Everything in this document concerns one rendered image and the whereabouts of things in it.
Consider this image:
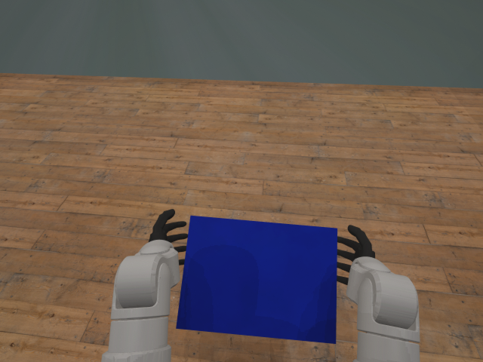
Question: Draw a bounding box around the robot left hand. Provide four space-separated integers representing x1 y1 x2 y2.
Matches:
148 209 188 265

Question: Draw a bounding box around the carton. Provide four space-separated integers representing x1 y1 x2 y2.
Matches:
176 216 337 344

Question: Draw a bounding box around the robot left forearm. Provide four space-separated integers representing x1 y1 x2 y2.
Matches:
101 240 180 362

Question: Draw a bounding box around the robot right forearm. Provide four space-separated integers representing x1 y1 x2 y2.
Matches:
346 256 420 362

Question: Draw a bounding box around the robot right hand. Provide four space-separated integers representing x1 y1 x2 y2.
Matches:
337 225 375 285

